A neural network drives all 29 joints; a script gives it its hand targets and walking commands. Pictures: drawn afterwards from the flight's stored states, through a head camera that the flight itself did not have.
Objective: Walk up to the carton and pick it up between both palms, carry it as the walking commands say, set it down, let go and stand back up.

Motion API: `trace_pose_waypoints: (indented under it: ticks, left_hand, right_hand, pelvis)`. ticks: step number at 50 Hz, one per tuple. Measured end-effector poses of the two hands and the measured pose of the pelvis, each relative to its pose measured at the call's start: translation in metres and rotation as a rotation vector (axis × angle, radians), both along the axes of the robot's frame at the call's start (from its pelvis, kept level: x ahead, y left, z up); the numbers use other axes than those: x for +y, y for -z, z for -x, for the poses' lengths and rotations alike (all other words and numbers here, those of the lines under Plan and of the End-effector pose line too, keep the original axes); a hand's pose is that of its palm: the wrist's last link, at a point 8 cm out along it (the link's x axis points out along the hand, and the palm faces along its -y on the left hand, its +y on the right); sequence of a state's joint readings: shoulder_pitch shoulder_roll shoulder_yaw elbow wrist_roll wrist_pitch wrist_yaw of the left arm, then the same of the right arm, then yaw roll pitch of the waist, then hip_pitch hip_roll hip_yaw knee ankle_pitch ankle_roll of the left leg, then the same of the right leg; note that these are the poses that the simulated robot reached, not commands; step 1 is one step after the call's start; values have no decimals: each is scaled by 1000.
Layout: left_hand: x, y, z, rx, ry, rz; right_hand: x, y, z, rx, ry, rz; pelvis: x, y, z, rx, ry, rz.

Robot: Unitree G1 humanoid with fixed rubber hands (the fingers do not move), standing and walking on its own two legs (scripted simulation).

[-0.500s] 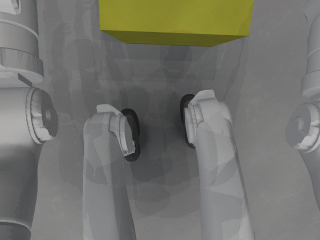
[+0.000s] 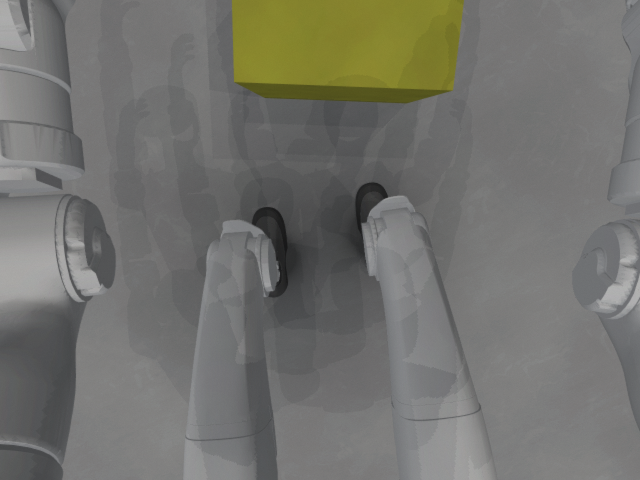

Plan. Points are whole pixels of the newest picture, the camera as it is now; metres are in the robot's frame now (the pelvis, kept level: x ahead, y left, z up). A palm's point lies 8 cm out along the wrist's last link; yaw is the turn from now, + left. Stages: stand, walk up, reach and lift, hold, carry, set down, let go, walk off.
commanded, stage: set down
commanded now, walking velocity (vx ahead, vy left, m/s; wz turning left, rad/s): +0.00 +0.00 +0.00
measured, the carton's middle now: (342, 18) +0.57 -0.09 -0.45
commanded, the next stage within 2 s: let go in 0.26 s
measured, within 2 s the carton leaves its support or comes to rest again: neither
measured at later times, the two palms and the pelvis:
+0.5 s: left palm out of the picture +0.57 +0.16 +0.00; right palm out of the picture +0.50 -0.29 -0.01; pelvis +0.06 -0.01 +0.09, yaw +0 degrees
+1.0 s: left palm out of the picture +0.39 +0.22 +0.08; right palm out of the picture +0.34 -0.24 +0.08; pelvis +0.13 +0.01 +0.16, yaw -1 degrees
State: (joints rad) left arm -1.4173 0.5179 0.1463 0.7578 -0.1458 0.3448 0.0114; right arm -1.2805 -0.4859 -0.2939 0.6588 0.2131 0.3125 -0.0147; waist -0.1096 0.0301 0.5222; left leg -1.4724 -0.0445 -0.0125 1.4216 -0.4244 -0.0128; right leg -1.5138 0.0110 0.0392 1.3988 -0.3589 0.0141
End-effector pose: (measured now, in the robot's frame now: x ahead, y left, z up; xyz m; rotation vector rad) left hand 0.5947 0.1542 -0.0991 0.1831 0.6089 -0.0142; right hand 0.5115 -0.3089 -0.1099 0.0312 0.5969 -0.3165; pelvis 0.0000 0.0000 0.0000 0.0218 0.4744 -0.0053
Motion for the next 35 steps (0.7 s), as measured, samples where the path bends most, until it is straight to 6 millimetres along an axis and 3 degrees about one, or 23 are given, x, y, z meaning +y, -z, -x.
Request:
trace_pose_waypoints:
  ticks: [7, 14, 20, 26, 35]
  left_hand:
    - [-3, -50, -2, -1, 10, -3]
    - [-10, -89, -4, 36, 20, 0]
    - [-14, -102, -1, 50, 20, -7]
    - [5, -98, 32, 73, -41, -66]
    - [30, -120, 95, 110, -44, -95]
  right_hand:
    - [-4, -45, 2, 2, 3, 3]
    - [1, -78, 6, 47, -6, 0]
    - [9, -98, 0, 64, -43, 16]
    - [17, -102, 13, 97, -100, 28]
    - [24, -131, 69, 186, -208, 75]
  pelvis:
    - [1, -37, -2, -27, 5, 1]
    - [-3, -55, -23, 166, 10, -6]
    - [-8, -68, -40, 209, 2, 0]
    - [-13, -92, -63, 202, -7, 2]
    - [-14, -126, -98, 103, -21, 10]
